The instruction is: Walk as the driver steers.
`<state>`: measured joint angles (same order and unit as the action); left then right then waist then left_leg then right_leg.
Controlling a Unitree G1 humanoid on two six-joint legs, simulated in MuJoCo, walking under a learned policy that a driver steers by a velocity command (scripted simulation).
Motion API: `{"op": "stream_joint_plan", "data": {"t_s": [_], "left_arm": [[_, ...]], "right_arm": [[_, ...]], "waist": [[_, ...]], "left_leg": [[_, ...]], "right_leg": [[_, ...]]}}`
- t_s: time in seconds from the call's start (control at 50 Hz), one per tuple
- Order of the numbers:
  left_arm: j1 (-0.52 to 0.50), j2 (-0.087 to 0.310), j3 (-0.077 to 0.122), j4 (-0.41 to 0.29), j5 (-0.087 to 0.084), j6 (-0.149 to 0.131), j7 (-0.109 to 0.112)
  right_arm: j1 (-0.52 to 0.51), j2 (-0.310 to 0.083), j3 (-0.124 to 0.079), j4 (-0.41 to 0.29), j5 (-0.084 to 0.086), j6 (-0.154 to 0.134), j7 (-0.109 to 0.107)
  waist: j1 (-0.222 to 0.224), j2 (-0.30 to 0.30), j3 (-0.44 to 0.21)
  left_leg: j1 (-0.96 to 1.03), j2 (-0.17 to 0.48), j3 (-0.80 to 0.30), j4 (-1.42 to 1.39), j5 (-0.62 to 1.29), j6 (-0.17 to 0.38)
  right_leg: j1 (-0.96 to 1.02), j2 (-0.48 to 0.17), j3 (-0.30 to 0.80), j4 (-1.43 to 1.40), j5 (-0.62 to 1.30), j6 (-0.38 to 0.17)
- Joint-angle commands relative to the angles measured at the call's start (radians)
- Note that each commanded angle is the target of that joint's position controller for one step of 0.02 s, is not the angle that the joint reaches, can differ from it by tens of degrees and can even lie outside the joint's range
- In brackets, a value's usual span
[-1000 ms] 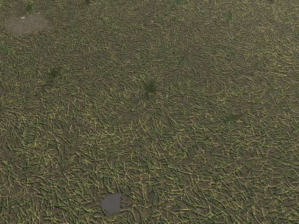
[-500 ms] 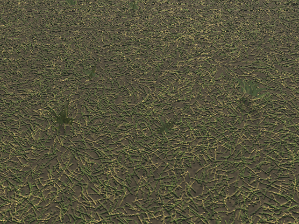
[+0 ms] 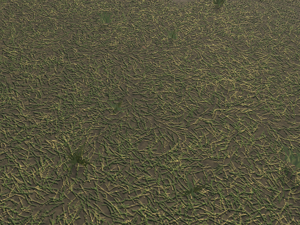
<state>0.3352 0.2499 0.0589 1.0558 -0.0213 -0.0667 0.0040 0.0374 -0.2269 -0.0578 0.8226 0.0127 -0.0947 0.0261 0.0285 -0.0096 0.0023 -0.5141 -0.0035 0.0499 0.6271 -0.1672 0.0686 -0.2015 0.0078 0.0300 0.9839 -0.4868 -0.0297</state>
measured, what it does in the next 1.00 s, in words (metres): walks ahead, turning left: right foot, then left foot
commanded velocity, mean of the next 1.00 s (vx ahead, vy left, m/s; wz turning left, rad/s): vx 0.50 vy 0.00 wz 0.36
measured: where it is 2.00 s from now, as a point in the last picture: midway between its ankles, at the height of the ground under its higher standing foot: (113, 142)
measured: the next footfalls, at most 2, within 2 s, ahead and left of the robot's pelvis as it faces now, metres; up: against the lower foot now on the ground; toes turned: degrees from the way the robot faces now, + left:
right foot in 0.46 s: +0.44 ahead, -0.14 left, +0.00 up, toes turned +7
left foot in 0.98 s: +0.65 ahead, +0.18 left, +0.00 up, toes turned +29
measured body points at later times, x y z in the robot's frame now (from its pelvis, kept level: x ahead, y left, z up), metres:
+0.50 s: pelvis +0.28 -0.04 +0.01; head +0.32 -0.04 +0.46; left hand +0.48 +0.22 -0.08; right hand +0.27 -0.30 -0.14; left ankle +0.11 +0.08 -0.69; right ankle +0.40 -0.14 -0.72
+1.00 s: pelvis +0.54 +0.04 +0.00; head +0.57 +0.07 +0.44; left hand +0.42 +0.30 -0.15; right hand +0.84 -0.08 -0.09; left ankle +0.62 +0.16 -0.72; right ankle +0.41 -0.14 -0.70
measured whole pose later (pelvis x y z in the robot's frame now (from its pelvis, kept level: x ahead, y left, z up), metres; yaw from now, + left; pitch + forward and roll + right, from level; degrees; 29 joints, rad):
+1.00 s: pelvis +0.54 +0.04 +0.00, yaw +25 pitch +2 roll -1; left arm 0.31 0.27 0.09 1.01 -0.01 -0.05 0.03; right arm 0.01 -0.24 -0.08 0.75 0.03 -0.03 0.05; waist 0.04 0.02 0.05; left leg -0.52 0.00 0.08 0.61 -0.14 0.13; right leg 0.05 -0.10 -0.28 0.55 -0.47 0.05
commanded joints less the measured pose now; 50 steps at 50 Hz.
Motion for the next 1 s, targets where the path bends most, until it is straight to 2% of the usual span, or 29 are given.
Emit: {"op": "stream_joint_plan", "data": {"t_s": [0.02, 0.04, 0.06, 0.08, 0.1, 0.16, 0.22, 0.32, 0.36, 0.4, 0.42, 0.44, 0.46, 0.48, 0.5, 0.52, 0.54, 0.56, 0.58, 0.64, 0.68, 0.74, 0.84, 0.88, 0.92, 0.94, 0.96, 0.98, 1.0], "left_arm": [[-0.121, 0.130, 0.023, -0.110, -0.023, -0.052, 0.000], [-0.145, 0.122, 0.030, -0.111, -0.007, -0.044, 0.011], [-0.120, 0.106, 0.036, -0.105, 0.002, -0.029, 0.018], [-0.095, 0.080, 0.034, -0.096, 0.001, -0.015, 0.020], [-0.080, 0.057, 0.032, -0.087, 0.002, -0.007, 0.019], [-0.170, 0.049, 0.033, -0.115, 0.013, -0.002, 0.019], [-0.291, 0.043, 0.031, -0.158, 0.021, -0.013, 0.014], [-0.446, 0.030, 0.016, -0.200, 0.006, -0.025, -0.006], [-0.488, 0.045, 0.013, -0.221, 0.000, -0.036, -0.015], [-0.468, 0.079, 0.020, -0.227, -0.006, -0.050, -0.019], [-0.424, 0.097, 0.028, -0.218, -0.006, -0.056, -0.019], [-0.318, 0.129, 0.045, -0.188, -0.002, -0.060, -0.014], [-0.130, 0.185, 0.067, -0.145, 0.014, -0.067, -0.009], [0.029, 0.283, 0.092, -0.127, 0.028, -0.061, 0.000], [0.054, 0.242, 0.078, -0.113, 0.022, -0.052, -0.006], [-0.024, 0.146, 0.052, -0.135, 0.019, -0.048, -0.004], [-0.104, 0.100, 0.038, -0.153, 0.017, -0.046, -0.003], [-0.165, 0.072, 0.029, -0.156, 0.021, -0.046, -0.006], [-0.195, 0.051, 0.022, -0.151, 0.028, -0.048, -0.007], [-0.179, 0.066, 0.029, -0.123, 0.032, -0.050, -0.002], [-0.164, 0.093, 0.037, -0.113, 0.035, -0.051, 0.006], [-0.154, 0.115, 0.041, -0.108, 0.036, -0.046, 0.014], [-0.070, 0.158, 0.049, -0.093, 0.019, -0.032, 0.023], [-0.039, 0.172, 0.053, -0.084, 0.009, -0.018, 0.022], [-0.049, 0.202, 0.062, -0.091, 0.002, -0.005, 0.026], [-0.054, 0.220, 0.067, -0.096, -0.002, 0.003, 0.029], [-0.067, 0.232, 0.070, -0.103, -0.003, 0.012, 0.032], [-0.078, 0.223, 0.065, -0.111, -0.002, 0.015, 0.034], [-0.054, 0.154, 0.043, -0.140, 0.038, 0.005, 0.030]], "right_arm": [[0.256, -0.159, -0.044, 0.029, -0.004, 0.004, -0.013], [0.179, -0.130, -0.036, 0.024, -0.014, 0.000, -0.008], [0.140, -0.099, -0.029, 0.022, -0.022, -0.006, -0.005], [0.134, -0.083, -0.025, 0.031, -0.022, -0.008, -0.002], [0.148, -0.088, -0.027, 0.039, -0.019, -0.010, -0.003], [0.221, -0.130, -0.038, 0.076, -0.013, -0.013, -0.024], [0.287, -0.127, -0.035, 0.105, 0.000, -0.006, -0.037], [0.367, -0.134, -0.040, 0.145, 0.011, 0.001, -0.041], [0.386, -0.137, -0.044, 0.158, 0.017, 0.008, -0.043], [0.379, -0.152, -0.053, 0.162, 0.019, 0.015, -0.049], [0.367, -0.157, -0.057, 0.160, 0.019, 0.020, -0.050], [0.351, -0.145, -0.053, 0.151, 0.018, 0.022, -0.050], [0.314, -0.108, -0.040, 0.124, 0.011, 0.021, -0.046], [0.379, -0.019, -0.018, 0.092, 0.007, 0.009, -0.042], [0.420, -0.019, -0.011, 0.085, 0.026, -0.005, -0.040], [0.362, -0.121, -0.039, 0.086, 0.043, -0.009, -0.043], [0.295, -0.138, -0.047, 0.072, 0.041, -0.004, -0.046], [0.259, -0.122, -0.050, 0.064, 0.032, 0.003, -0.050], [0.251, -0.105, -0.057, 0.061, 0.023, 0.014, -0.052], [0.255, -0.047, -0.054, 0.042, 0.026, 0.043, -0.042], [0.208, -0.051, -0.056, 0.018, 0.021, 0.052, -0.038], [0.135, -0.049, -0.049, -0.010, 0.015, 0.051, -0.022], [-0.054, -0.042, -0.027, -0.082, 0.011, 0.052, 0.013], [-0.095, -0.051, -0.025, -0.113, 0.013, 0.055, 0.026], [-0.079, -0.081, -0.036, -0.132, 0.012, 0.058, 0.036], [-0.033, -0.104, -0.047, -0.130, 0.012, 0.061, 0.037], [0.077, -0.139, -0.067, -0.108, 0.015, 0.062, 0.035], [0.250, -0.202, -0.101, -0.061, 0.016, 0.065, 0.023], [0.369, -0.301, -0.129, -0.033, 0.017, 0.073, -0.002]], "waist": [[-0.131, 0.115, -0.139], [-0.088, 0.063, -0.064], [-0.041, 0.082, -0.052], [-0.019, 0.092, -0.054], [-0.011, 0.092, -0.054], [-0.022, 0.070, -0.018], [-0.046, 0.063, 0.009], [-0.093, 0.085, 0.051], [-0.101, 0.088, 0.066], [-0.073, 0.110, 0.053], [-0.046, 0.125, 0.033], [0.006, 0.121, -0.026], [0.085, 0.089, -0.162], [0.093, -0.125, -0.340], [0.075, -0.304, -0.430], [0.070, -0.193, -0.287], [0.055, -0.132, -0.177], [0.028, -0.083, -0.103], [0.000, -0.093, -0.060], [-0.032, -0.090, -0.021], [-0.034, -0.057, 0.001], [-0.025, -0.048, 0.025], [0.036, -0.024, 0.080], [0.039, -0.033, 0.091], [0.004, -0.064, 0.058], [-0.029, -0.086, 0.021], [-0.092, -0.091, -0.035], [-0.179, -0.063, -0.121], [-0.181, 0.127, -0.214]], "left_leg": [[0.664, 0.326, -0.564, -0.355, -0.185, 0.195], [0.483, 0.295, -0.461, -0.387, -0.078, 0.175], [0.376, 0.257, -0.385, -0.413, -0.009, 0.149], [0.321, 0.236, -0.340, -0.439, 0.004, 0.142], [0.298, 0.226, -0.301, -0.459, 0.030, 0.145], [0.318, 0.228, -0.246, -0.504, 0.090, 0.156], [0.334, 0.200, -0.208, -0.505, 0.123, 0.140], [0.354, 0.189, -0.197, -0.471, 0.107, 0.128], [0.409, 0.211, -0.229, -0.428, 0.102, 0.125], [0.448, 0.235, -0.269, -0.372, 0.131, 0.111], [0.451, 0.233, -0.278, -0.326, 0.186, 0.102], [0.430, 0.195, -0.259, -0.225, 0.301, 0.082], [0.304, 0.134, -0.218, 0.004, 0.290, 0.052], [-0.044, -0.010, -0.107, 0.380, -0.038, -0.026], [-0.226, -0.031, -0.163, 0.600, -0.423, -0.035], [-0.300, 0.033, -0.198, 0.687, -0.365, -0.024], [-0.298, 0.081, -0.167, 0.679, -0.273, -0.015], [-0.254, 0.111, -0.155, 0.632, -0.202, -0.014], [-0.214, 0.137, -0.160, 0.586, -0.154, -0.012], [-0.180, 0.160, -0.147, 0.532, -0.081, -0.013], [-0.224, 0.158, -0.155, 0.465, -0.006, -0.023], [-0.214, 0.143, -0.131, 0.289, 0.147, -0.030], [-0.192, 0.115, -0.039, 0.075, 0.217, -0.015], [-0.196, 0.098, -0.011, 0.032, 0.146, 0.003], [-0.108, 0.047, 0.042, 0.012, 0.043, 0.036], [-0.029, 0.009, 0.071, 0.016, -0.013, 0.056], [0.111, -0.033, 0.091, -0.011, -0.029, 0.083], [0.378, -0.063, 0.068, -0.080, 0.033, 0.123], [0.687, 0.140, -0.247, -0.075, 0.090, 0.191]], "right_leg": [[-0.643, -0.064, 0.043, 0.334, 0.083, -0.032], [-0.574, -0.100, 0.033, 0.255, 0.150, -0.032], [-0.479, -0.133, 0.045, 0.185, 0.190, -0.035], [-0.418, -0.138, 0.044, 0.148, 0.210, -0.037], [-0.401, -0.138, 0.033, 0.113, 0.230, -0.036], [-0.480, -0.143, 0.029, -0.045, 0.374, -0.016], [-0.485, -0.116, 0.020, -0.232, 0.530, 0.013], [-0.389, -0.059, -0.002, -0.438, 0.601, 0.037], [-0.385, -0.055, 0.009, -0.491, 0.552, 0.032], [-0.322, -0.048, 0.018, -0.538, 0.482, 0.019], [-0.251, -0.038, 0.007, -0.554, 0.446, 0.008], [-0.098, -0.025, -0.009, -0.573, 0.421, -0.015], [0.186, -0.110, 0.064, -0.517, 0.430, -0.066], [0.598, -0.357, 0.389, -0.524, 0.393, -0.182], [0.665, -0.462, 0.690, -0.648, 0.239, -0.266], [0.543, -0.417, 0.574, -0.672, 0.162, -0.221], [0.394, -0.375, 0.418, -0.696, 0.191, -0.176], [0.252, -0.331, 0.318, -0.738, 0.253, -0.154], [0.164, -0.298, 0.236, -0.771, 0.310, -0.137], [0.083, -0.280, 0.099, -0.828, 0.436, -0.140], [0.084, -0.285, 0.034, -0.843, 0.522, -0.148], [0.088, -0.259, -0.078, -0.856, 0.578, -0.130], [0.186, -0.274, -0.182, -0.846, 0.605, -0.108], [0.263, -0.297, -0.205, -0.800, 0.686, -0.097], [0.307, -0.306, -0.237, -0.698, 0.972, -0.079], [0.319, -0.307, -0.249, -0.608, 1.139, -0.070], [0.301, -0.293, -0.264, -0.452, 1.240, -0.057], [0.180, -0.254, -0.281, -0.222, 1.159, -0.021], [-0.127, -0.183, -0.280, 0.119, 0.572, 0.024]]}}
